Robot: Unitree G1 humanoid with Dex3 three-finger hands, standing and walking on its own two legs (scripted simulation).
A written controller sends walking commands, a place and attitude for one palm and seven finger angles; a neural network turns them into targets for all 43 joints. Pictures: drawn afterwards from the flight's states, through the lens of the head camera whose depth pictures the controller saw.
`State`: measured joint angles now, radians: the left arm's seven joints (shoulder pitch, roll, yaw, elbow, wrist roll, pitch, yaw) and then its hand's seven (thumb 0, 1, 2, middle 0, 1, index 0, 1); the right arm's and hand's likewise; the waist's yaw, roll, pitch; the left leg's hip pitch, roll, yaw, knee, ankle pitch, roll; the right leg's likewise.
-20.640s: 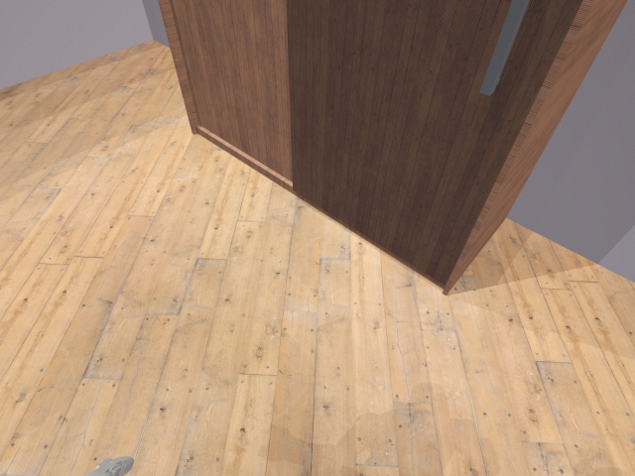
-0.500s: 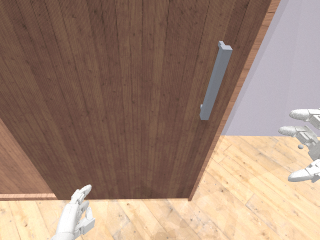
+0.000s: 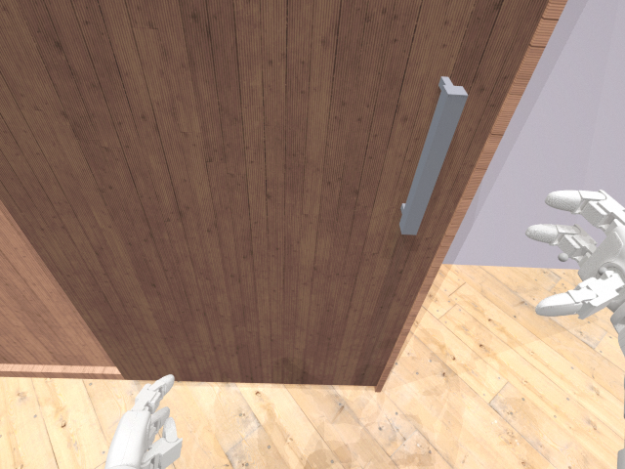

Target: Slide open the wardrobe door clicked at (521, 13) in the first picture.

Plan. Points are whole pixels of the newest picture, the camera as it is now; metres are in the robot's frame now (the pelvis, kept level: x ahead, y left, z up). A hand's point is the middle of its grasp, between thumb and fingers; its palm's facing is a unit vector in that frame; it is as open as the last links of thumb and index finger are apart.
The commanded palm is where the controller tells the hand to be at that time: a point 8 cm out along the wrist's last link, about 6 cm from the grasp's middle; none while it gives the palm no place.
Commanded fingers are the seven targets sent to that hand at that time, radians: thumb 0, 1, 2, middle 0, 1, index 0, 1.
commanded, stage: move the hooked fingers beside the handle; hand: right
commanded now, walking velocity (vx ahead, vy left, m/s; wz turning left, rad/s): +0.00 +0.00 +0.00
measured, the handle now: (424, 162) +0.51 -0.13 +0.16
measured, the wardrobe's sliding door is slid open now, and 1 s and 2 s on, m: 0.00 0.00 0.00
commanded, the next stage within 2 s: none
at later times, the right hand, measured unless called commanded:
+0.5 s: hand (522, 226) +0.37 -0.23 +0.17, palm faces +0.02 +1.00 -0.02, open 14.0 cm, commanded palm +0.35 -0.27 +0.18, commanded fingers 0.00 0.50 -0.30 0.30 1.20 0.30 1.20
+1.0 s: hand (490, 192) +0.43 -0.20 +0.17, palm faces -0.01 +1.00 +0.00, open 14.0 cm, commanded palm +0.41 -0.26 +0.17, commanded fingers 0.00 0.50 -0.30 0.30 1.20 0.30 1.20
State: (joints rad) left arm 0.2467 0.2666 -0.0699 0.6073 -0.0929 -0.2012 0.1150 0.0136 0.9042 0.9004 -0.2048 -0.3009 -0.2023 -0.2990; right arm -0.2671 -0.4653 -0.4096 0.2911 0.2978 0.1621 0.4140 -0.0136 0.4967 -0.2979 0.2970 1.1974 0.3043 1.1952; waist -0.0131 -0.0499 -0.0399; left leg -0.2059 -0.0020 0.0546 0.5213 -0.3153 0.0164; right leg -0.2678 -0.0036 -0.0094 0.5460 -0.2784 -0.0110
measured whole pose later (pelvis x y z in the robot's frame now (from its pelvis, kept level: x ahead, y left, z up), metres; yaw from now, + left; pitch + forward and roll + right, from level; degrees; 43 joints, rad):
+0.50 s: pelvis +0.00 +0.00 +0.00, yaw +0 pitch +1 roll +0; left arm 0.25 0.26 -0.07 0.63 -0.09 -0.15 0.12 0.01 0.90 0.90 -0.21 -0.30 -0.20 -0.30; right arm -0.45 -0.42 -0.33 0.45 0.24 0.14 0.31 -0.01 0.50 -0.30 0.30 1.20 0.30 1.20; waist 0.01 -0.04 -0.04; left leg -0.21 0.00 0.05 0.51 -0.30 0.01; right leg -0.28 0.00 -0.01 0.53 -0.27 -0.01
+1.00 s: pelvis +0.00 +0.00 +0.00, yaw +1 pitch +4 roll +0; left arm 0.32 0.28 -0.04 0.67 -0.08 -0.10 0.10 0.01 0.91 0.90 -0.20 -0.30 -0.20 -0.30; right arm -0.68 -0.46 -0.33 0.77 0.20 0.03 0.30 -0.01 0.50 -0.30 0.30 1.20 0.30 1.20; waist 0.06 -0.03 -0.05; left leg -0.28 -0.01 0.05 0.53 -0.31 0.02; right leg -0.34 -0.01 -0.02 0.55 -0.28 -0.01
